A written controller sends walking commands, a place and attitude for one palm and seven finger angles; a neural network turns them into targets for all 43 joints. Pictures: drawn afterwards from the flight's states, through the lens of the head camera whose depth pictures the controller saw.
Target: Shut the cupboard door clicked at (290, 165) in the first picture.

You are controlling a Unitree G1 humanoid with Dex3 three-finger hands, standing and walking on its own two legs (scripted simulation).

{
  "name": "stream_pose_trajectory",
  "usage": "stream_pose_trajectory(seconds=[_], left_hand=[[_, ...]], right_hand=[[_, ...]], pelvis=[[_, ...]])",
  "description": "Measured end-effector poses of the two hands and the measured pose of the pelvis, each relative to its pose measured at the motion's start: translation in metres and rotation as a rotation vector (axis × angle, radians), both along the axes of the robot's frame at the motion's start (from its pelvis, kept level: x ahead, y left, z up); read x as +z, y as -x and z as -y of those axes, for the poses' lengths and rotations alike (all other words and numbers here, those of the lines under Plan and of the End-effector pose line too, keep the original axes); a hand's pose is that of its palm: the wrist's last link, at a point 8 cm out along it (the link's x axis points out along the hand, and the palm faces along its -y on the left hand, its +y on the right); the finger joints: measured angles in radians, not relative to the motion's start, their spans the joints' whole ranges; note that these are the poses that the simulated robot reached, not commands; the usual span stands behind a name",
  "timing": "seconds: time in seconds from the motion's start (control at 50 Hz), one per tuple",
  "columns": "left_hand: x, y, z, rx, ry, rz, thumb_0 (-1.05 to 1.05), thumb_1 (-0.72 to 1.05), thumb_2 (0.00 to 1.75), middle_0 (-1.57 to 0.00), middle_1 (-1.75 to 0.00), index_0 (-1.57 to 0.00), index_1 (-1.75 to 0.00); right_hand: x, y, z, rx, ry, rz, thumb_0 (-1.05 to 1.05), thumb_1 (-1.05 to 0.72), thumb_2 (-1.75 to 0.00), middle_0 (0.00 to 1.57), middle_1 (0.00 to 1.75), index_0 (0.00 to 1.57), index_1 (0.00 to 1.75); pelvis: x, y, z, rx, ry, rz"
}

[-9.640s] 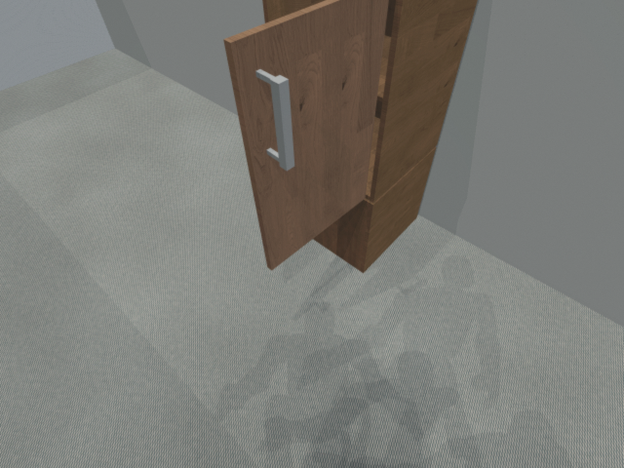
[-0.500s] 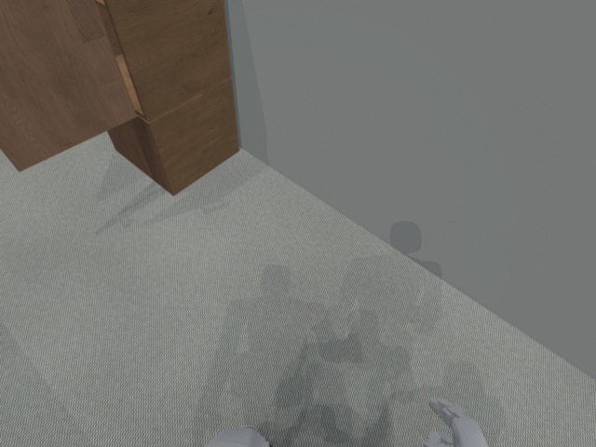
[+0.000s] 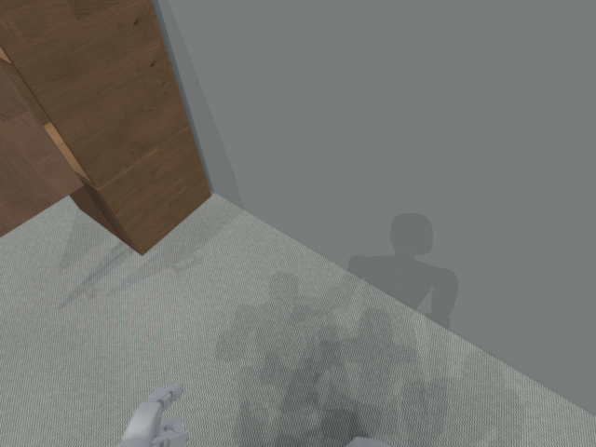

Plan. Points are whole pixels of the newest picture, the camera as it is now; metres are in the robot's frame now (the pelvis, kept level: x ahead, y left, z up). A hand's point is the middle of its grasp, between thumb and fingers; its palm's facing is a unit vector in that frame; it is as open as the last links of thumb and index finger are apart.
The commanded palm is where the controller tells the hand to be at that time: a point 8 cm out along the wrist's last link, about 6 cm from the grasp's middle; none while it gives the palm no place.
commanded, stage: walk to a spot facing it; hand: left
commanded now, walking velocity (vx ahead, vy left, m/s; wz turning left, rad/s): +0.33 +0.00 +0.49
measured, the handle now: out of the picture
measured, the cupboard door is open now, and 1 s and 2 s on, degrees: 87 87 87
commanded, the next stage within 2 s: turn to face it in 0.24 s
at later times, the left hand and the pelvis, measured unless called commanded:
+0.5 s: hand out of the picture +0.11 +0.24 -0.19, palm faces +0.30 -0.94 -0.18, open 7.3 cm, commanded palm none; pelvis +0.20 +0.07 -0.01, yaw +14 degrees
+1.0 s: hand (127, 321) +0.34 +0.30 -0.14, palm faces +0.44 -0.86 -0.24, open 7.4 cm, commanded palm none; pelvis +0.29 +0.06 +0.01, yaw +29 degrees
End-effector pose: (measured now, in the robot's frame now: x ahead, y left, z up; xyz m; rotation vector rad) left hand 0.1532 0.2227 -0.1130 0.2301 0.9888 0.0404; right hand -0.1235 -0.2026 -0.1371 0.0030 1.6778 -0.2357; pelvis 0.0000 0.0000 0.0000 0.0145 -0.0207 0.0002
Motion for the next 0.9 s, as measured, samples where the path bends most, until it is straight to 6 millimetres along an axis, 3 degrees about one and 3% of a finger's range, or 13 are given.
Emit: stream_pose_trajectory(seconds=[0.08,0.24,0.36,0.44,0.52,0.62,0.7,0.78,0.9], left_hand=[[-0.002,0.017,0.012,0.072,0.024,-0.098,0.00,0.91,0.90,-0.20,-0.29,-0.20,-0.30],[-0.006,0.050,-0.017,0.273,0.003,-0.235,-0.03,0.97,0.90,-0.21,-0.30,-0.20,-0.30],[-0.024,0.083,-0.026,0.386,0.057,-0.423,-0.01,0.93,0.90,-0.20,-0.30,-0.20,-0.30],[-0.043,0.085,-0.043,0.439,0.097,-0.525,0.00,0.92,0.90,-0.20,-0.30,-0.20,-0.30],[-0.047,0.045,-0.074,0.480,0.081,-0.467,0.01,0.92,0.90,-0.20,-0.30,-0.20,-0.30],[-0.031,-0.031,-0.108,0.499,0.064,-0.273,0.01,0.92,0.90,-0.20,-0.30,-0.20,-0.30],[-0.018,-0.077,-0.124,0.501,0.047,-0.167,0.01,0.91,0.90,-0.20,-0.30,-0.20,-0.30],[-0.008,-0.108,-0.132,0.508,0.030,-0.114,0.00,0.91,0.90,-0.20,-0.30,-0.20,-0.30],[0.000,-0.140,-0.131,0.532,0.006,-0.078,0.01,0.91,0.90,-0.20,-0.30,-0.20,-0.30]], right_hand=[[0.003,-0.082,0.017,0.049,0.010,0.102,0.01,-0.91,-0.90,0.20,0.30,0.20,0.30],[0.014,-0.277,0.029,0.247,0.042,0.352,0.01,-0.92,-0.90,0.20,0.30,0.20,0.30],[0.026,-0.427,0.000,0.432,0.071,0.521,0.01,-0.92,-0.90,0.20,0.30,0.20,0.30],[0.027,-0.506,-0.034,0.522,0.109,0.652,0.01,-0.92,-0.90,0.20,0.30,0.20,0.30],[0.032,-0.532,-0.057,0.573,0.125,0.655,0.00,-0.92,-0.90,0.20,0.30,0.20,0.30],[0.035,-0.531,-0.079,0.607,0.095,0.562,0.00,-0.91,-0.90,0.20,0.30,0.20,0.30],[0.034,-0.524,-0.090,0.593,0.059,0.499,0.00,-0.91,-0.90,0.20,0.30,0.20,0.30],[0.032,-0.521,-0.086,0.570,0.054,0.450,0.00,-0.92,-0.90,0.21,0.30,0.21,0.30],[0.026,-0.520,-0.064,0.568,0.063,0.363,0.00,-0.91,-0.90,0.21,0.30,0.21,0.30]], pelvis=[[0.011,-0.033,0.007,0.034,0.010,-0.005],[0.017,-0.096,0.001,0.128,0.027,-0.020],[0.007,-0.147,-0.026,0.188,0.030,-0.014],[-0.012,-0.182,-0.057,0.213,0.047,-0.018],[-0.010,-0.200,-0.070,0.251,0.048,-0.022],[0.006,-0.218,-0.080,0.307,0.061,-0.029],[0.012,-0.234,-0.084,0.347,0.066,-0.034],[0.015,-0.251,-0.084,0.385,0.065,-0.038],[0.015,-0.276,-0.074,0.446,0.056,-0.045]])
